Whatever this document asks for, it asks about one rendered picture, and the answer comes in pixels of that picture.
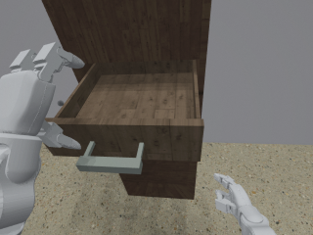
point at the cabinet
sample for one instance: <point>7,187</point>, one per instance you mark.
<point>121,31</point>

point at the right robot hand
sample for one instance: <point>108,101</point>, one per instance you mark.
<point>236,197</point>

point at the left robot forearm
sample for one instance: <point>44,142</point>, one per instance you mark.
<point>20,163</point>

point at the handle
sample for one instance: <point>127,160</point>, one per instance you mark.
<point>90,163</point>

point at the left robot hand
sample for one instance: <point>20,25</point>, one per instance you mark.
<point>27,92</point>

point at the drawer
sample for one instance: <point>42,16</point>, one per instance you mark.
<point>122,104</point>

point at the right robot forearm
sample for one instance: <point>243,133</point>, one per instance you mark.
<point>252,222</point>

